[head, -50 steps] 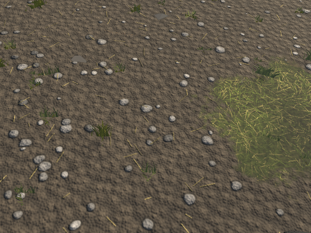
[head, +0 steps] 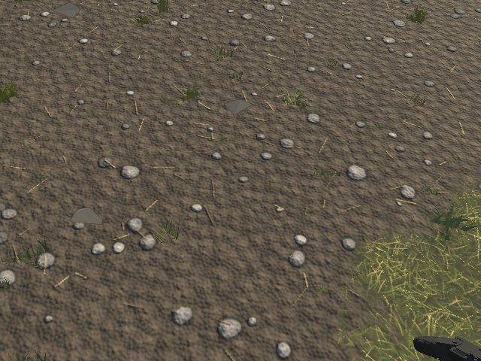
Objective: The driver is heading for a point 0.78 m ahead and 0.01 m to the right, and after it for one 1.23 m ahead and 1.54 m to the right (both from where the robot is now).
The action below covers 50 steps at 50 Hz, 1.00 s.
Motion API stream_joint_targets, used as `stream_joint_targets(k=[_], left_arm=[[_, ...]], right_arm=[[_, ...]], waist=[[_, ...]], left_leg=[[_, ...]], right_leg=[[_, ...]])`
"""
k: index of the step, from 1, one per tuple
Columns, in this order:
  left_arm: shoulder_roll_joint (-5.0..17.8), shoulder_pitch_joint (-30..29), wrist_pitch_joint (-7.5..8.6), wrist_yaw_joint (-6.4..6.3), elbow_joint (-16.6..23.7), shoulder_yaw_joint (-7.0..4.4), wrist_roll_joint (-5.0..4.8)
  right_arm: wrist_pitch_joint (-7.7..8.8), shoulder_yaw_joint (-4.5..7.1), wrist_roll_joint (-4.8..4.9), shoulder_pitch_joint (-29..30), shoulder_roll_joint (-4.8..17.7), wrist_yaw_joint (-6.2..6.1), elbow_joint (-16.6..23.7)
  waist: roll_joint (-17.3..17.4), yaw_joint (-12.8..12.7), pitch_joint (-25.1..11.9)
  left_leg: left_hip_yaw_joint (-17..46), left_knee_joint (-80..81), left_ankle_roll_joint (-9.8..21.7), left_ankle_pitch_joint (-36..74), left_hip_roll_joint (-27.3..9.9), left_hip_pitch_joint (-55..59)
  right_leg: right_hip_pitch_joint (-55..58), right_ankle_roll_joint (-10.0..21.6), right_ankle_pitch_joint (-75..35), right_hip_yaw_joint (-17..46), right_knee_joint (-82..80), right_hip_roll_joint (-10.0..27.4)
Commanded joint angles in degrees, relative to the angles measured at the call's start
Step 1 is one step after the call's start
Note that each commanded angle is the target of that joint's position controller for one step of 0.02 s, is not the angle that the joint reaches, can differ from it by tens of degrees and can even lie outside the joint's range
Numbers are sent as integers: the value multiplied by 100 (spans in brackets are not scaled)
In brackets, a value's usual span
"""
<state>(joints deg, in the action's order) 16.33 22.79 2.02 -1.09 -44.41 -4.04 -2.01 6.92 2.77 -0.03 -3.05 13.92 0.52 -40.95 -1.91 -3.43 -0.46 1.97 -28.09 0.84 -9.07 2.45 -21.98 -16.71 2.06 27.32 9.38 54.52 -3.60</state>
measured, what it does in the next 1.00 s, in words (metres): walks ahead: right foot, then left foot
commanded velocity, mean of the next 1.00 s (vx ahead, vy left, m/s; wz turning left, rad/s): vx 0.31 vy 0.00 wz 0.05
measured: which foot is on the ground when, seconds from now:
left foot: down 0.00-0.44, up 0.46-0.88, down 0.90-1.00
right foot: up 0.00-0.40, down 0.42-0.90, up 0.92-1.00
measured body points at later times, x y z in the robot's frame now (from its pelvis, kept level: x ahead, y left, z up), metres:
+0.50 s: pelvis +0.25 -0.06 -0.01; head +0.30 -0.07 +0.44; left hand +0.52 +0.13 -0.08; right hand +0.19 -0.33 -0.14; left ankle +0.11 +0.12 -0.65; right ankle +0.32 -0.16 -0.73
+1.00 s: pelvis +0.38 -0.04 +0.00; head +0.43 -0.02 +0.45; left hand +0.51 +0.25 -0.12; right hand +0.56 -0.32 -0.09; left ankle +0.44 +0.05 -0.73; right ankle +0.33 -0.18 -0.66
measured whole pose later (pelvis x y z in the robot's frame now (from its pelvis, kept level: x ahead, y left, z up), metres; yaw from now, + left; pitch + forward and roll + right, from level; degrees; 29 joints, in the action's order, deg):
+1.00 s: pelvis +0.38 -0.04 +0.00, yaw +6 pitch +2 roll -2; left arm 17.3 5.5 -0.3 -1.3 -45.0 -4.2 0.0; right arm -0.5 4.6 -0.3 -8.8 17.2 0.8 -39.8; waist -1.0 0.5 4.0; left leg -0.2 -32.3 3.4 -11.3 0.9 -23.3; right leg -24.3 -2.4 31.6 -2.8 60.6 1.6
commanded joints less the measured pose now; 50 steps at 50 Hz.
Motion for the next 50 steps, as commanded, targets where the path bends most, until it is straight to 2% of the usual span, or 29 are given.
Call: stream_joint_targets(k=[1, 2, 4, 8, 11, 15, 18, 19, 20, 21, 22, 23, 24, 25, 26, 27, 28, 30, 32, 36, 41, 43, 44, 45, 46, 47, 48, 49, 50], left_arm=[[714, -276, 70, -6, 550, -150, 29], [659, -459, 57, 15, 625, -166, 80], [446, -512, 15, 95, 711, -143, 24], [212, -939, -3, 139, 971, -54, 72], [106, -1383, 70, 216, 1080, 38, 98], [99, -2187, 144, 351, 1352, 107, 89], [287, -2345, 156, 407, 1486, 65, 92], [420, -2089, 156, 401, 1437, 4, 120], [596, -1429, 158, 373, 1249, -102, 151], [905, -587, 151, 297, 1016, -240, 205], [1528, 154, 125, 188, 954, -350, 420], [1309, 168, 90, 173, 946, -272, 371], [980, -128, 79, 187, 973, -157, 353], [755, -510, 110, 195, 934, -81, 306], [553, -856, 153, 223, 864, -30, 261], [394, -1133, 199, 238, 854, 1, 244], [379, -1318, 234, 251, 807, -12, 283], [434, -1600, 306, 235, 746, -44, 365], [527, -1705, 308, 147, 637, -81, 368], [665, -1638, 156, -43, 438, -127, 316], [906, -1551, -65, -67, 244, -221, 148], [951, -1612, -128, -80, 215, -247, 55], [913, -1609, -152, -94, 182, -245, 12], [805, -1288, -155, -84, 66, -229, 51], [622, -1221, -112, -59, 222, -163, 281], [413, -1355, -114, -42, 446, -64, 393], [650, -1639, -138, -1, 371, -129, 286], [644, -1775, -163, -6, 414, -139, 151], [622, -1746, -191, -66, 319, -155, 172]], right_arm=[[-46, 231, -22, -1075, 695, -4, 18], [-63, 195, -32, -900, 571, -1, -26], [-44, 188, -64, -852, 564, -8, -119], [3, 258, -27, -1019, 819, -4, -358], [-39, 258, 31, -1086, 949, 4, -496], [-129, 264, 143, -1610, 1151, 8, -788], [-243, 284, 183, -1777, 1308, -1, -962], [-276, 298, 195, -1756, 1395, -20, -988], [-312, 273, 221, -1721, 1398, -36, -1027], [-306, 203, 173, -1711, 1281, -56, -1002], [-218, -6, 0, -2022, 715, -17, -748], [-134, -63, 20, -2381, 630, 25, -965], [-133, 150, 213, -1969, 1254, 26, -909], [-167, 134, 283, -1596, 1136, -1, -770], [-243, 117, 223, -1522, 955, -53, -795], [-365, 156, 155, -1599, 916, -108, -852], [-493, 145, 140, -1802, 780, -139, -930], [-658, 140, 115, -1956, 573, -191, -908], [-714, 162, 64, -1668, 577, -217, -678], [-716, 148, 46, -1044, 538, -70, -316], [-823, 247, 37, -601, 720, 104, 125], [-854, 288, 48, -644, 736, 149, 233], [-842, 323, 47, -801, 765, 145, 229], [-817, 439, 16, -1141, 1046, 81, 182], [-801, 646, -20, -1523, 1816, -59, 220], [-769, 628, -140, -1542, 1965, -67, 340], [-692, 516, -97, -1485, 1586, 3, 375], [-628, 482, -45, -1169, 1470, 2, 421], [-624, 454, 50, -873, 1327, -26, 454]], waist=[[622, 706, -264], [658, 617, -34], [846, 493, 75], [588, 485, 140], [529, 578, 215], [495, 816, 398], [658, 670, 375], [764, 459, 171], [759, 30, -219], [678, -373, -743], [-436, -404, -1827], [-1005, -312, -2770], [-438, -380, -2106], [-412, -158, -1294], [-200, 83, -781], [-304, 294, -547], [-370, 466, -458], [-367, 660, -352], [-430, 671, -219], [-370, 446, -221], [-312, 315, -106], [-317, 392, -92], [-233, 497, -164], [170, 585, -402], [1513, 563, -746], [2040, 537, -1267], [1053, 749, -1467], [834, 616, -1100], [497, 479, -832]], left_leg=[[2308, 1265, 929, -588, -2020, 2710], [1884, 1385, 897, -86, -1837, 2347], [1245, 1616, 853, 489, -1640, 1915], [558, 1853, 1056, 1527, -1666, 1792], [7, 1921, 983, 1737, -1479, 1730], [-170, 1866, 926, 1770, -1611, 2062], [-208, 1448, 811, 2719, -1804, 2590], [-292, 1066, 739, 3646, -1783, 2650], [-432, 283, 622, 4406, -1629, 2439], [-535, -865, 398, 4071, -1336, 1655], [-678, -3187, -19, 1345, -621, -523], [225, -4531, -180, -2698, 0, -1198], [684, -4880, -167, -2601, -269, -1408], [435, -4610, -178, -2355, -531, -1606], [303, -4165, -238, -2039, -705, -1536], [255, -3864, -284, -1762, -850, -1184], [183, -3811, -348, -1487, -831, -689], [105, -3654, -466, -1085, -739, -444], [108, -3146, -504, -606, -796, -629], [-81, -1980, -409, 355, -823, -500], [-271, -1300, -167, -315, -738, -580], [-431, -818, 7, -441, -613, -402], [-551, -304, 139, -50, -455, 1], [-354, 229, 357, 1109, -356, 755], [1233, 232, 918, 4036, -1446, 1959], [3000, 402, 2179, 4411, -2458, 2701], [2675, 558, 2122, 3781, -2310, 2571], [2149, 614, 1829, 3136, -2038, 2225], [1847, 689, 1511, 2390, -1752, 1915]], right_leg=[[-2849, -124, -523, -72, 1528, 685], [-2784, -155, -767, -104, 1299, 807], [-2515, -180, -1039, -246, 1125, 968], [-2641, -274, -1642, -309, 322, 989], [-2289, -204, -2478, -532, -845, 887], [-2010, -61, -2722, -910, -1811, 728], [-1763, 177, -2089, -1070, -2192, 550], [-1237, 288, -1940, -1203, -2306, 380], [-132, 451, -2184, -1332, -2598, 217], [1396, 625, -2805, -1058, -2569, 440], [3894, 1366, -3922, 1054, -2318, 2173], [4286, 1964, -4881, 2726, -2902, 3080], [3475, 1705, -5445, 1776, -2926, 2829], [2734, 1450, -5815, 785, -2971, 2496], [1986, 1241, -5622, 243, -3217, 2173], [1366, 1101, -5342, -136, -3481, 1988], [786, 1062, -5266, -410, -3738, 1903], [299, 1165, -5476, -807, -4000, 1916], [236, 1146, -5308, -1155, -4124, 1922], [523, 1029, -4604, -1628, -4147, 1861], [1095, 939, -4058, -1537, -3671, 2227], [1227, 761, -4089, -1543, -3207, 2262], [1181, 556, -4160, -1689, -2742, 2113], [974, 209, -4033, -1915, -1888, 1728], [-281, -318, -2275, -2243, -192, 1080], [-1747, -633, 1344, -1569, 1239, 169], [-1902, -550, 1296, -668, 1761, 340], [-2093, -452, 817, -596, 1748, 445], [-2147, -443, 375, -569, 1456, 564]])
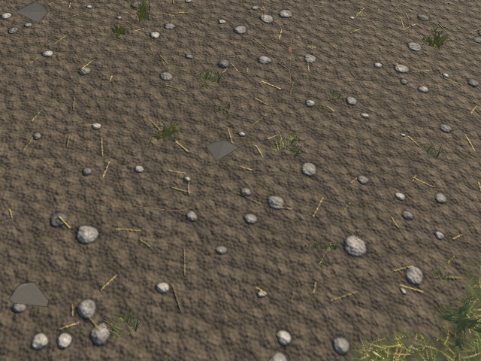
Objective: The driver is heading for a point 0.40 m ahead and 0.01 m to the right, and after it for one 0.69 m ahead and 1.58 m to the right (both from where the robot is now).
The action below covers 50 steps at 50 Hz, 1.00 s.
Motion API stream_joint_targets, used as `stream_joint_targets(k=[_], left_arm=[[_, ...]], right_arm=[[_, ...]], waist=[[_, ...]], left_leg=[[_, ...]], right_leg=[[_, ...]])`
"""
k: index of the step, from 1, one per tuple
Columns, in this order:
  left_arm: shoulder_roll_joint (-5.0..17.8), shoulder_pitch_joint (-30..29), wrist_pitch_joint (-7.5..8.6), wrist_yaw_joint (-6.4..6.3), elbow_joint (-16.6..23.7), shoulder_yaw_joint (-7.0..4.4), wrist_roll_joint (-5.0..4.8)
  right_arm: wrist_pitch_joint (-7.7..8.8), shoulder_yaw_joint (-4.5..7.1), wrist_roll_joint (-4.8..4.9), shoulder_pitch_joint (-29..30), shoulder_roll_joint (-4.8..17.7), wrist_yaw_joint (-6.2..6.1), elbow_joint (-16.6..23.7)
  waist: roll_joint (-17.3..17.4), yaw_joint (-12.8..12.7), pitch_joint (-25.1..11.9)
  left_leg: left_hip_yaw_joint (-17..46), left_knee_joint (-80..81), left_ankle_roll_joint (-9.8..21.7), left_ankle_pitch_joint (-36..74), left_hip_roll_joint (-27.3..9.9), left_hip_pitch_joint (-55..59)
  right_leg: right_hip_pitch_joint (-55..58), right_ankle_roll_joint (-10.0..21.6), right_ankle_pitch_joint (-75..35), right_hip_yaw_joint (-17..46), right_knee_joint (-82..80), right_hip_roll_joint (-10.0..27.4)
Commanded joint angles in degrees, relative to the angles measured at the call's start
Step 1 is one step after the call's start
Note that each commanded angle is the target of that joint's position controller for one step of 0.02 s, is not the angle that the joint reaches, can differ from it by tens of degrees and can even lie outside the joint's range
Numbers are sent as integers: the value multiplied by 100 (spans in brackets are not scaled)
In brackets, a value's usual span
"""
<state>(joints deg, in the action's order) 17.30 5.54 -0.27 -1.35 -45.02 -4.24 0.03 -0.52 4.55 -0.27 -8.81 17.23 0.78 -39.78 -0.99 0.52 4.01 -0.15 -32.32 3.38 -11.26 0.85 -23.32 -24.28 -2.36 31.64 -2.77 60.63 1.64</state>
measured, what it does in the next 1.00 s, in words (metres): walks ahead: right foot, then left foot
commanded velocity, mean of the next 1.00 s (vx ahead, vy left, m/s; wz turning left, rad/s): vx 0.28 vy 0.00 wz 0.07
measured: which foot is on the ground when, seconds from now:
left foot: down 0.00-0.36, up 0.38-0.76, down 0.78-1.00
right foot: up 0.00-0.34, down 0.36-0.78, up 0.80-1.00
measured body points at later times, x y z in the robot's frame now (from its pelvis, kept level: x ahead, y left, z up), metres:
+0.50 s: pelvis +0.12 -0.04 +0.01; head +0.13 -0.06 +0.46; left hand +0.12 +0.25 -0.10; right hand +0.31 -0.27 -0.10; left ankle +0.11 +0.11 -0.67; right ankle +0.10 -0.15 -0.73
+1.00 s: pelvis +0.29 +0.03 +0.00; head +0.33 +0.03 +0.45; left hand +0.37 +0.33 -0.11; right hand +0.48 -0.22 -0.09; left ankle +0.35 +0.15 -0.73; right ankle +0.29 -0.10 -0.66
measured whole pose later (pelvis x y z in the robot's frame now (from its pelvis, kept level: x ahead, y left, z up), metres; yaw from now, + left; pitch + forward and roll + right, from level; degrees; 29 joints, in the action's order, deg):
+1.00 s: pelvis +0.29 +0.03 +0.00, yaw +0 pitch +2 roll +1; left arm 18.1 13.9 -2.2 -2.4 -44.3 -4.3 -0.9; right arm 1.9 3.1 -1.5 -5.1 14.2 0.0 -40.8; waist -1.3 -1.5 3.9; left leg -6.4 -24.5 1.5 -6.6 -1.7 -19.5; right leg -31.4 -4.7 25.9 0.4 61.2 3.7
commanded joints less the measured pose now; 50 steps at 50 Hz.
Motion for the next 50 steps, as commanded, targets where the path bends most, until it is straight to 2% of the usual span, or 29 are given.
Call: stream_joint_targets(k=[1, 3, 5, 8, 13, 15, 16, 17, 18, 19, 20, 21, 22, 23, 25, 30, 32, 34, 36, 38, 39, 40, 41, 42, 43, 44, 45, 47, 50], left_arm=[[628, -44, 7, -104, 377, -178, 28], [571, 121, 11, -73, 350, -191, 26], [486, -9, 70, -26, 387, -163, -26], [395, -151, 209, 48, 396, -111, -28], [386, -138, 439, 199, 351, -61, -70], [353, 130, 527, 236, 249, -54, -88], [346, 373, 560, 237, 147, -62, -73], [399, 743, 586, 219, 31, -79, -49], [671, 1377, 612, 178, -108, -129, 16], [1301, 1712, 594, 193, -218, -266, 98], [1184, 1664, 624, 213, -198, -265, 99], [867, 1446, 645, 190, -126, -171, 17], [715, 1303, 641, 177, -75, -118, -15], [671, 1239, 624, 167, -65, -95, -34], [563, 1338, 609, 145, -112, -39, -10], [614, 1707, 534, 105, -280, -16, -63], [651, 1872, 454, 85, -369, -8, -69], [758, 2072, 362, 72, -466, -34, -92], [843, 1976, 297, 47, -455, -72, -133], [876, 1666, 305, 22, -320, -97, -168], [706, 1553, 356, 26, -125, -49, -71], [28, 2316, 394, 58, -66, 152, 49], [378, 2641, 388, 60, -175, 110, -96], [783, 2196, 320, 42, -111, -51, -238], [695, 1804, 234, -5, -8, -55, -249], [581, 1721, 107, -56, -30, -62, -184], [471, 1828, -46, -106, -25, -75, -148], [248, 1922, -224, -152, 65, -54, -111], [251, 1545, -266, -100, 342, -56, -40]], right_arm=[[84, 233, 134, -49, 874, -102, 390], [42, 208, 96, -34, 809, -176, 434], [64, 217, 108, -109, 836, -231, 476], [117, 222, 80, -201, 901, -283, 457], [148, 162, 60, -490, 884, -197, 304], [131, 119, 86, -391, 845, -159, 293], [122, 77, 84, -350, 747, -147, 298], [127, 13, 71, -268, 555, -141, 326], [156, -95, 62, -63, 184, -138, 426], [260, -125, 141, -67, 38, -138, 673], [359, -10, 192, 150, 521, -159, 728], [417, 54, 199, 58, 697, -128, 649], [438, 56, 144, -48, 647, -93, 537], [467, 53, 88, 19, 591, -72, 533], [494, 18, 65, 244, 380, -39, 555], [512, -121, 109, 871, -37, 39, 751], [556, -140, 97, 1160, -91, 102, 844], [604, -113, 101, 1244, -32, 167, 896], [637, -27, 93, 1034, 184, 181, 864], [647, 120, -6, 109, 529, 90, 584], [637, 218, -120, -608, 905, -4, 462], [520, 271, -267, -1043, 1294, -86, 456], [405, 188, -155, -1061, 975, -71, 533], [314, 107, -91, -730, 701, -77, 547], [278, 40, -29, -373, 490, -106, 508], [263, -23, 5, -46, 306, -108, 447], [269, -27, -48, 267, 281, -96, 409], [309, 31, -151, 662, 384, -73, 355], [348, 96, -109, 825, 538, -136, 240]], waist=[[448, -16, -1104], [764, -133, -1211], [928, -37, -1086], [1006, 67, -980], [1003, 207, -748], [895, 0, -617], [810, -145, -594], [683, -321, -614], [-4, -532, -624], [-1227, -423, -410], [-1102, -512, 55], [-824, -377, 184], [-737, -282, 84], [-680, -285, 59], [-607, -354, -7], [-580, -582, -65], [-540, -646, 61], [-627, -626, 1], [-723, -393, -174], [-665, 170, -710], [-321, 450, -1398], [1279, 274, -2525], [1562, 376, -3494], [1127, 355, -2746], [924, 209, -2011], [763, 42, -1462], [900, -193, -1164], [1008, -400, -854], [888, -386, -882]], left_leg=[[1904, 1215, 1087, 2145, -1432, 1705], [1841, 1530, 1014, 518, -1110, 1317], [2061, 1860, 1016, -1081, -1019, 1277], [2152, 1913, 981, -1423, -1054, 1220], [2299, 1820, 944, -1799, -1124, 874], [2300, 1659, 846, -2108, -1032, 502], [2265, 1508, 745, -2221, -880, 256], [2144, 1155, 582, -2256, -676, -49], [1582, -162, 263, -2099, -224, -723], [579, -1515, -4, -2001, 450, -2022], [794, -2386, -46, -2069, 134, -2743], [913, -2707, -39, -1568, -81, -2957], [752, -2793, -74, -1160, -211, -2944], [642, -2689, -125, -768, -336, -2930], [406, -2407, -254, -84, -446, -2587], [-15, -909, -443, 945, -365, -1737], [-117, -267, -475, 1117, -179, -1215], [-118, 37, -431, 1171, -9, -809], [47, 359, -279, 1163, 58, -317], [-1, 899, 17, 1931, 92, 1126], [506, 488, 299, 3611, -630, 2668], [2145, -80, 1212, 5823, -2528, 4807], [2858, 211, 1603, 5125, -2924, 4707], [2175, 505, 1390, 4258, -2522, 3966], [1681, 703, 1194, 3597, -2197, 3274], [1245, 984, 1082, 3109, -1939, 2421], [913, 1291, 983, 2555, -1792, 1562], [464, 1728, 1035, 1960, -1690, 581], [132, 1847, 1070, 1682, -1804, 479]], right_leg=[[-1285, -26, -409, 673, 536, 102], [-869, -56, -977, 576, 194, 12], [-878, -74, -1219, 561, -579, -48], [-593, -100, -1373, 555, -1536, -72], [131, 84, -1419, 323, -2471, -112], [746, 278, -1726, 177, -3067, -163], [1189, 361, -1808, 145, -3342, -186], [1673, 455, -1683, 341, -3537, 5], [2257, 710, -975, 1389, -4079, 857], [2678, 1395, 554, 3399, -4908, 1823], [2452, 1821, 1232, 4211, -5159, 2224], [2489, 1710, 1061, 3807, -5092, 2015], [2563, 1523, 611, 3294, -5070, 1735], [2571, 1408, 91, 2901, -5119, 1575], [2407, 1280, -1092, 2168, -5240, 1266], [2149, 1195, -2868, 1037, -5235, 899], [1942, 1157, -3704, 906, -5013, 828], [2017, 1119, -4399, 999, -4685, 918], [2176, 967, -4905, 1190, -4261, 991], [1971, 671, -5673, 1088, -3294, 704], [1113, 433, -4626, 957, -2159, 381], [-732, 23, -556, 620, 79, -291], [-821, -60, 1049, 1125, 1144, -340], [-1175, -99, 745, 1026, 1474, -66], [-1451, -139, 393, 775, 1376, 98], [-1312, -224, 141, 688, 1159, 237], [-846, -272, -53, 661, 921, 353], [-258, -316, -390, 411, 586, 289], [-1, -174, -1073, 397, -347, 429]])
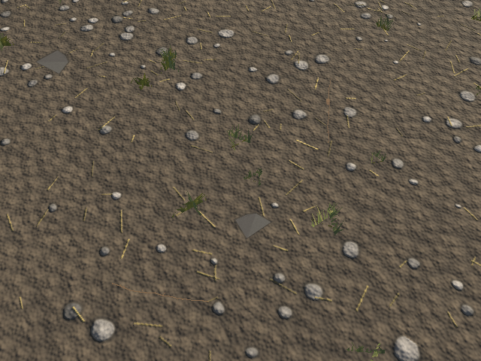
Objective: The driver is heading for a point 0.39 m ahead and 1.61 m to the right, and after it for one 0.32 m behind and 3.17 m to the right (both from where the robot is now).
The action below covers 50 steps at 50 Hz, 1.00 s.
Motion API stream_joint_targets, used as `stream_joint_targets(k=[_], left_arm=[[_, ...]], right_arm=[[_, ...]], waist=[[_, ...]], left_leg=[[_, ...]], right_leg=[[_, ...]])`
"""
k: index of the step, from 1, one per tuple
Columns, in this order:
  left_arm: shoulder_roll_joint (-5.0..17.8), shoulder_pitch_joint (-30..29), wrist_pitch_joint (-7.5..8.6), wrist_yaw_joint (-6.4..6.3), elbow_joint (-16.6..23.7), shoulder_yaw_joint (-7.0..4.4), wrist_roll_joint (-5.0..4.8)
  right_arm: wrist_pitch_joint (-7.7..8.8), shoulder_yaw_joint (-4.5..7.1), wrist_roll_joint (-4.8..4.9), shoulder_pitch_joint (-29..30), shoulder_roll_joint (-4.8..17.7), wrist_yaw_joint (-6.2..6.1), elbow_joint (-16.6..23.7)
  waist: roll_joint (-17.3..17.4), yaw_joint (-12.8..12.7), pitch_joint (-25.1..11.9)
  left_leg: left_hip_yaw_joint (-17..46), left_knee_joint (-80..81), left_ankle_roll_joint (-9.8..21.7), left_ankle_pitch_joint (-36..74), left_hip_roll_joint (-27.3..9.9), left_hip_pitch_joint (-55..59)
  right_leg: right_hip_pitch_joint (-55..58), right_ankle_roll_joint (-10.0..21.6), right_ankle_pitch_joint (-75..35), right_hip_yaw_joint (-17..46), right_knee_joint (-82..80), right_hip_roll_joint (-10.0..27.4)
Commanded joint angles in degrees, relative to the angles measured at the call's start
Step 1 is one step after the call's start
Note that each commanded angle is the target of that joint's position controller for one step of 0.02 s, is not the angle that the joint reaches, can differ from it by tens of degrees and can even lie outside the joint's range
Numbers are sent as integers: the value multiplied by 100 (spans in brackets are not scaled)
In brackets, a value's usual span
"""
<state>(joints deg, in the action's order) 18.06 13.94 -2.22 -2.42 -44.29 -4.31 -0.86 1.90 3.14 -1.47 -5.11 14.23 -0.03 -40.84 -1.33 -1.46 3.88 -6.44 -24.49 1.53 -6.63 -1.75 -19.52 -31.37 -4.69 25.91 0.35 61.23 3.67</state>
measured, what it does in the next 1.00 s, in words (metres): steps on the spot, turning right: right foot, then left foot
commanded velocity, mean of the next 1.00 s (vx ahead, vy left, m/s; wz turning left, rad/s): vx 0.02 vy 0.00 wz -0.57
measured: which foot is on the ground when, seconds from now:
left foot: down 0.00-0.18, up 0.20-0.66, down 0.68-1.00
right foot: up 0.00-0.16, down 0.18-0.68, up 0.70-1.00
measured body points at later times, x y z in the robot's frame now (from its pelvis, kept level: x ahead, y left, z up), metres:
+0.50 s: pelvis +0.04 -0.04 +0.01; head +0.07 -0.08 +0.45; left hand +0.27 +0.19 -0.07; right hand +0.12 -0.36 -0.11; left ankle +0.11 +0.12 -0.68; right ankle +0.05 -0.13 -0.74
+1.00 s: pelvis +0.05 -0.01 +0.01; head +0.09 -0.03 +0.45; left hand +0.34 +0.13 -0.09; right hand +0.01 -0.32 -0.10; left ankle +0.11 +0.10 -0.74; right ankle -0.02 -0.13 -0.69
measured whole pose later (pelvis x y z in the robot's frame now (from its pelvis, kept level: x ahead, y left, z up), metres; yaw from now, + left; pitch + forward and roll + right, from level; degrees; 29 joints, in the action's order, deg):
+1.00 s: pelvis +0.05 -0.01 +0.01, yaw -35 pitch +1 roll +0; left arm 18.7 11.4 -4.1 -0.2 -33.8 -4.7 -1.1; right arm -1.5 3.7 -0.2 -7.5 15.8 -1.4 -43.1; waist -1.0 0.8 4.4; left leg -5.2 -24.2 -0.2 -14.0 -3.3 -11.2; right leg -25.8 -5.4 22.8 1.1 50.2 2.0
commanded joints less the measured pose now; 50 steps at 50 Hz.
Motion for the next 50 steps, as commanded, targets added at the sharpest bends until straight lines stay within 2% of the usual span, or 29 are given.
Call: stream_joint_targets(k=[1, 5, 7, 8, 9, 10, 11, 12, 13, 14, 15, 17, 19, 22, 26, 30, 32, 33, 34, 35, 36, 37, 38, 39, 40, 43, 45, 48, 50], left_arm=[[194, 541, -69, 52, 357, -44, 56], [420, 158, -132, 215, 635, -104, 44], [449, 193, -143, 271, 680, -147, 56], [496, 268, -131, 269, 655, -189, 86], [684, 425, -111, 231, 632, -266, 126], [1349, 463, -73, 114, 787, -411, 112], [1606, 352, 44, 154, 992, -403, 276], [1378, 314, 177, 217, 998, -350, 314], [1238, 72, 265, 213, 1007, -314, 234], [1043, -200, 272, 185, 1056, -266, 126], [937, -394, 250, 141, 1105, -217, 66], [828, -397, 222, 74, 1191, -158, 104], [842, -310, 210, 38, 1236, -170, 89], [936, -223, 151, -8, 1272, -219, 60], [998, -295, 77, 28, 1360, -257, 82], [986, -441, 23, 88, 1433, -267, 35], [962, -612, -16, 85, 1477, -262, -31], [920, -684, -37, 69, 1499, -251, -76], [724, -536, -40, 59, 1512, -201, -55], [462, -136, -12, 80, 1542, -140, -16], [946, -234, 52, 77, 1565, -287, 43], [1226, -160, 57, 90, 1453, -398, 28], [1184, -93, 15, 94, 1325, -422, 7], [1033, -40, -42, 82, 1247, -398, 16], [884, -45, -79, 98, 1251, -354, 0], [618, -457, -73, 138, 1460, -238, -83], [543, -639, -68, 160, 1568, -185, -52], [458, -669, -67, 225, 1648, -116, -10], [532, -586, -88, 259, 1646, -138, -26]], right_arm=[[88, 254, 36, 475, 888, -84, 313], [-45, 312, 164, 426, 1096, -124, 149], [-120, 329, 262, 453, 1155, -122, 69], [-158, 313, 292, 342, 1070, -123, -5], [-206, 271, 258, 71, 869, -112, -143], [-245, 186, 38, -149, 559, -87, -96], [-249, 218, 19, 346, 713, -150, 176], [-260, 279, 106, 538, 908, -185, 180], [-270, 312, 172, 429, 938, -211, 135], [-279, 343, 136, 290, 954, -257, -8], [-283, 365, 88, 235, 990, -281, -47], [-252, 361, 120, 122, 906, -247, -92], [-231, 325, 160, 160, 808, -232, -90], [-209, 272, 165, 323, 713, -206, -44], [-158, 262, 196, 311, 767, -131, -47], [-65, 280, 229, 153, 846, -39, -47], [-17, 299, 228, -117, 856, 16, -101], [-1, 328, 207, -339, 901, 29, -167], [-16, 410, 135, -518, 1205, 7, -183], [-90, 484, 54, -296, 1682, -44, -108], [-78, 445, -80, -302, 1484, -37, -50], [-62, 354, -40, -7, 1203, -73, 80], [-77, 301, 35, 253, 998, -107, 121], [-90, 267, 110, 318, 906, -140, 160], [-107, 243, 145, 275, 892, -171, 154], [-200, 263, 85, -99, 998, -239, 101], [-244, 305, 78, -255, 1133, -242, 84], [-287, 381, 121, -152, 1361, -171, 124], [-289, 410, 171, -129, 1443, -113, 122]], waist=[[895, -148, -915], [839, -73, -881], [734, -168, -818], [584, -175, -801], [95, -166, -665], [-1671, 58, -539], [-1850, -137, -587], [-1149, -226, -721], [-863, -47, -694], [-526, 80, -757], [-572, 155, -789], [-594, 214, -1023], [-512, 157, -1075], [-575, 48, -1023], [-725, -1, -907], [-807, 24, -958], [-784, 206, -1002], [-708, 334, -1014], [-218, 280, -1118], [1369, -128, -954], [1601, 80, -811], [1107, -15, -704], [913, -100, -594], [868, -69, -537], [880, -13, -481], [1016, 271, -498], [1084, 411, -614], [1149, 431, -700], [1204, 402, -703]], left_leg=[[688, 1077, 1241, 1128, -1584, 145], [566, 933, 1074, 516, -1772, 425], [421, 568, 817, 91, -1720, 480], [277, 212, 581, -339, -1544, 393], [0, -517, 209, -891, -1229, 89], [-657, -2425, -432, -2392, -401, -1044], [285, -3731, -548, -3324, 266, -1889], [789, -4265, -449, -3001, 153, -2017], [933, -4275, -348, -2450, 51, -2065], [1004, -4166, -342, -2027, -39, -2042], [1012, -4125, -383, -1742, -37, -1915], [1010, -4167, -460, -1398, 89, -1609], [1051, -3692, -531, -1241, 153, -1613], [1135, -2794, -642, -1213, 214, -1469], [1174, -2019, -640, -1376, 326, -887], [1201, -1277, -526, -1477, 424, -422], [1121, -371, -403, -1001, 445, 98], [1074, 310, -301, -325, 346, 619], [1616, 538, -19, 81, -408, 1325], [2890, 630, 704, 1200, -1575, 1748], [3588, 761, 1472, 1532, -2232, 1315], [3124, 692, 1429, 1438, -2054, 1186], [2529, 608, 1141, 1219, -1629, 1130], [2155, 566, 973, 1063, -1370, 1225], [1926, 552, 989, 1287, -1304, 1276], [1452, 618, 1092, 1529, -1218, 1682], [1357, 599, 1158, 1643, -1362, 1968], [1035, 593, 1140, 1767, -1474, 1722], [897, 530, 1092, 1795, -1530, 1579]], right_leg=[[821, 121, -759, 65, -708, 246], [1109, 340, -903, -96, -1467, 185], [1476, 530, -1124, -311, -2227, 35], [1783, 669, -1327, -380, -2637, -128], [2109, 878, -1864, -58, -3230, -102], [2605, 1437, -3685, 1855, -3965, 1227], [2303, 2442, -3591, 3132, -4350, 1855], [2304, 2406, -3181, 2794, -4427, 1640], [2308, 2089, -2886, 2374, -4350, 1369], [2353, 1792, -2642, 2104, -4261, 1141], [2272, 1682, -2834, 1933, -4217, 1033], [2292, 1678, -3293, 1768, -4156, 861], [2510, 1696, -3337, 1772, -4110, 791], [2609, 1735, -2897, 1989, -4068, 741], [2225, 1806, -2502, 2372, -4044, 666], [2272, 1770, -2909, 2843, -3852, 575], [2207, 1605, -3041, 2907, -3632, 400], [1960, 1402, -2750, 2808, -3475, 215], [1362, 1093, -1704, 2459, -2936, -115], [204, 697, 422, 1260, -1785, -1097], [-267, 397, 1181, 917, -474, -1041], [-270, 281, 786, 976, 249, -770], [-291, 186, 420, 898, 519, -706], [-423, 90, 121, 847, 754, -681], [-520, 7, -53, 780, 917, -646], [-654, -132, -330, 365, 311, -470], [-534, -178, -305, 258, -255, -296], [201, -96, -278, -40, -1128, -149], [608, 3, -340, -232, -1613, -185]])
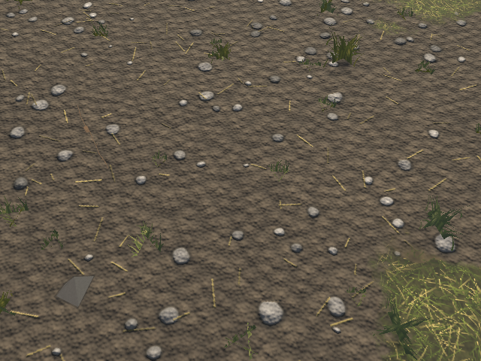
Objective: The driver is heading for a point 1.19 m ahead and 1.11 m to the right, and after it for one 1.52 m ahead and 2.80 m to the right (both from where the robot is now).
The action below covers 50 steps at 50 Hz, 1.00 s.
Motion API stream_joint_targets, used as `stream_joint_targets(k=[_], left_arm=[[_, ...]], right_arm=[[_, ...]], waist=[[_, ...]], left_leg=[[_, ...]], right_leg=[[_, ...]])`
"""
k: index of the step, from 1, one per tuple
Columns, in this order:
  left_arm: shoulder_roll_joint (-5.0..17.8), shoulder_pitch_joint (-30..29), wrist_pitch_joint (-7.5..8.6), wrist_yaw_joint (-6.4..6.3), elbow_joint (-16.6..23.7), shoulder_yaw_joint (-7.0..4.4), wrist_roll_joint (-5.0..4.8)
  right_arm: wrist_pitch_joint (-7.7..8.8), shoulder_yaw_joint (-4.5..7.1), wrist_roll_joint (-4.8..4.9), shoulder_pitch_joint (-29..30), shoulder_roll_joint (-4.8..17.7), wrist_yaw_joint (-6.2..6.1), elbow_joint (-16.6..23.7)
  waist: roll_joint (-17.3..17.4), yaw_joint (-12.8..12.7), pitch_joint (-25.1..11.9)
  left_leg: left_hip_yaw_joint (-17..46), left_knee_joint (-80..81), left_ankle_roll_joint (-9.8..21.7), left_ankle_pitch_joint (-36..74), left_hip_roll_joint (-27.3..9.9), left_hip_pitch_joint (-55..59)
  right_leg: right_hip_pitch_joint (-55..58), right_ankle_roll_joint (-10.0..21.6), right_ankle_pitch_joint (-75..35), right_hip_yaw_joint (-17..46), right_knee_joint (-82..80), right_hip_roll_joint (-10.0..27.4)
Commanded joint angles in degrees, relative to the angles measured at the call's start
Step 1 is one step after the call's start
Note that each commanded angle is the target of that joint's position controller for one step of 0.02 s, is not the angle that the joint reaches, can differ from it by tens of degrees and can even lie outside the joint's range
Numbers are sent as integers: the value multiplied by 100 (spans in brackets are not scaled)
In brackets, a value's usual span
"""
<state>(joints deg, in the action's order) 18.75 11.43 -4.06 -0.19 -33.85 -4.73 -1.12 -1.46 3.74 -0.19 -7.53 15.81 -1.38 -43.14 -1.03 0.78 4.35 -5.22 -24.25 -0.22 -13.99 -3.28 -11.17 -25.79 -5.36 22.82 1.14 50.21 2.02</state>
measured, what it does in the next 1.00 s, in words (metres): walks ahead, turning right: right foot, then left foot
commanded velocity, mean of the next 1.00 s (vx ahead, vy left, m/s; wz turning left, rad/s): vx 0.30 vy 0.00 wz -0.60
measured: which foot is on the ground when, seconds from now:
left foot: down 0.00-0.10, up 0.12-0.56, down 0.58-1.00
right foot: up 0.00-0.08, down 0.10-0.58, up 0.60-1.00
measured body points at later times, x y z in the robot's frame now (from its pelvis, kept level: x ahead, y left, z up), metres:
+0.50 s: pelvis +0.06 -0.04 +0.00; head +0.08 -0.07 +0.45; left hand +0.23 +0.21 -0.08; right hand +0.17 -0.36 -0.09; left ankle +0.17 +0.08 -0.72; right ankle +0.00 -0.14 -0.74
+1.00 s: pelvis +0.26 -0.12 -0.02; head +0.30 -0.15 +0.43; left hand +0.59 -0.08 -0.09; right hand +0.08 -0.36 -0.14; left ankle +0.18 +0.07 -0.74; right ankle +0.34 -0.33 -0.71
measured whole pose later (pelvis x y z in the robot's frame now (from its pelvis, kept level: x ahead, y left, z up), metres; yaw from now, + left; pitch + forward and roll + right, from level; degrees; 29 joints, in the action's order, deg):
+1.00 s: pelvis +0.26 -0.12 -0.02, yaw -35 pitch +2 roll +1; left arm 16.1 4.7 1.9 3.4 -31.9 -2.4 -1.5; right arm 3.7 3.2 0.7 -22.1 17.4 -0.4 -48.7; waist -1.8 6.2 2.9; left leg -10.8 -13.5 -1.6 -23.0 -0.9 7.7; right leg -37.8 1.7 3.3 -1.3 38.4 3.2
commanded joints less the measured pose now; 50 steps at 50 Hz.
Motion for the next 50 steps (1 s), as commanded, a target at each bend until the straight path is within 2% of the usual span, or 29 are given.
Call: stream_joint_targets(k=[1, 3, 4, 5, 6, 7, 8, 9, 10, 11, 12, 15, 19, 23, 25, 27, 28, 29, 30, 31, 32, 33, 34, 36, 41, 44, 46, 48, 50], left_arm=[[497, -288, 78, 54, 603, -115, -6], [507, -64, 45, 94, 558, -156, -8], [533, 165, 40, 90, 473, -198, 4], [758, 416, 49, 35, 405, -295, 16], [1490, 646, 82, -67, 497, -464, 26], [1529, 556, 230, 1, 624, -401, 225], [1231, 517, 359, 58, 585, -323, 251], [1065, 452, 434, 38, 444, -281, 145], [913, 359, 444, 12, 395, -248, 14], [832, 279, 441, -15, 396, -196, -40], [801, 246, 450, -42, 433, -154, 0], [808, 305, 533, -104, 434, -142, 92], [969, 496, 579, -131, 293, -195, 33], [1025, 611, 559, -81, 200, -207, -18], [976, 604, 541, -56, 171, -186, -20], [827, 469, 510, -52, 174, -133, -25], [636, 442, 505, -60, 176, -74, -12], [279, 388, 520, -67, 208, 36, 19], [-77, 533, 566, -74, 423, 142, -35], [406, 551, 624, -104, 513, 46, -144], [728, 442, 613, -106, 395, -48, -130], [749, 422, 591, -89, 287, -76, -73], [682, 389, 590, -67, 244, -81, -27], [460, 212, 604, 14, 283, -39, -44], [162, -198, 623, 87, 455, 72, -29], [3, -693, 670, 207, 558, 155, -18], [-77, -1050, 692, 305, 655, 198, -29], [-22, -1203, 703, 391, 730, 181, -60], [212, -1008, 684, 422, 731, 69, -28]], right_arm=[[56, 358, 81, 99, 1310, 46, 338], [81, 366, 190, 182, 1332, 74, 319], [98, 346, 247, 182, 1246, 80, 287], [127, 282, 199, -171, 1000, 107, 151], [145, 134, -137, -191, 578, 128, 347], [159, 145, -131, 339, 671, 70, 605], [139, 226, -15, 537, 933, 33, 607], [146, 252, 52, 445, 973, 40, 587], [166, 279, 37, 333, 986, 45, 493], [186, 297, 18, 361, 1032, 67, 501], [226, 293, 32, 389, 999, 109, 504], [390, 269, 57, 466, 913, 171, 480], [560, 193, 55, 689, 746, 239, 492], [679, 165, 125, 815, 765, 318, 562], [743, 188, 168, 690, 836, 328, 556], [809, 221, 179, 281, 842, 312, 451], [828, 258, 154, -86, 883, 283, 353], [840, 329, 89, -791, 1097, 230, 228], [801, 411, -60, -1321, 1610, 193, 156], [784, 437, -60, -1291, 1631, 247, 87], [770, 329, 20, -1005, 1235, 224, 182], [746, 247, 40, -815, 970, 190, 238], [724, 192, 17, -689, 830, 163, 261], [726, 143, -29, -680, 733, 110, 227], [732, 151, -44, -901, 857, 89, 43], [684, 148, 0, -953, 980, 76, -41], [649, 159, 59, -1158, 1086, 72, -152], [592, 180, 120, -1255, 1193, 78, -228], [520, 229, 145, -1260, 1386, 47, -235]], waist=[[1183, 155, -744], [1122, -38, -751], [1006, -181, -796], [434, -228, -928], [-1385, -134, -1083], [-1556, -377, -1261], [-887, -492, -1218], [-730, -328, -1086], [-504, -243, -978], [-623, -230, -804], [-767, -205, -686], [-768, -213, -533], [-785, -321, -428], [-745, -384, -338], [-742, -304, -353], [-678, -12, -393], [-588, 186, -493], [-189, 480, -802], [1116, 424, -1135], [1468, 330, -746], [1122, 306, -278], [949, 246, -93], [843, 189, -73], [820, 178, -4], [597, 255, -29], [553, 398, 98], [475, 502, 217], [495, 447, 233], [681, 174, -105]], left_leg=[[749, 434, 1227, 2493, -1422, 745], [616, 108, 1022, 2337, -1438, 657], [427, -256, 794, 2051, -1327, 441], [44, -1007, 386, 1368, -1051, -115], [-429, -2846, -212, -1349, -349, -1769], [370, -4062, -396, -2624, 289, -2612], [788, -4586, -361, -2378, 144, -2655], [874, -4481, -253, -1808, 21, -2726], [904, -4139, -200, -1310, -88, -2802], [893, -3886, -191, -897, -91, -2805], [846, -3784, -191, -567, -10, -2721], [827, -2837, -215, -76, 145, -2595], [872, -1569, -275, 140, 316, -2134], [906, -939, -214, 19, 437, -1591], [923, -705, -138, 48, 471, -1145], [842, -205, -19, 352, 482, -320], [863, -6, 62, 405, 379, 357], [1536, 143, 308, -29, -316, 1397], [3507, 839, 958, -1834, -1538, 2290], [4832, 1277, 1379, -3138, -2092, 1951], [4321, 1288, 1289, -3055, -1909, 1632], [3616, 1278, 1091, -2430, -1588, 1433], [3058, 1309, 967, -1756, -1382, 1264], [2141, 1463, 855, -549, -1126, 955], [933, 1560, 970, 1282, -1014, 960], [313, 1580, 866, 1652, -916, 865], [116, 1583, 837, 1810, -1015, 1004], [-70, 1412, 766, 2550, -1137, 1311], [-325, 694, 654, 4760, -1184, 1633]], right_leg=[[187, 140, -100, -364, -782, -41], [675, 371, -594, -478, -1666, -116], [1188, 553, -1115, -542, -2314, -236], [2038, 780, -2019, -184, -2796, -169], [3182, 1383, -4445, 1858, -2788, 1318], [2734, 2562, -4800, 3002, -2874, 2146], [2587, 2543, -4326, 2578, -2989, 1877], [2502, 2212, -2973, 2190, -3086, 1488], [2441, 1924, -1364, 2069, -3245, 1193], [2267, 1849, -274, 2122, -3481, 1064], [2090, 1840, 329, 2206, -3690, 961], [2049, 1841, 382, 2219, -3931, 860], [1848, 1823, 128, 2164, -3809, 738], [1450, 1848, 374, 2496, -3647, 713], [1280, 1801, 453, 2723, -3532, 685], [940, 1633, 566, 2750, -3201, 474], [597, 1464, 612, 2616, -2823, 252], [-120, 1180, 966, 2188, -1748, -76], [-1342, 812, 1357, 1117, 99, -791], [-2190, 711, 1172, 966, 1115, -446], [-2417, 670, 687, 955, 1541, -170], [-2376, 625, 242, 855, 1660, -69], [-2284, 598, -110, 799, 1660, 32], [-2101, 551, -678, 675, 1609, 221], [-2164, 346, -1588, 422, 866, 283], [-1712, 390, -2259, 38, -277, 272], [-1508, 501, -2331, -197, -836, 224], [-1286, 690, -2134, -360, -1232, 119], [-625, 962, -1621, -655, -1392, -253]])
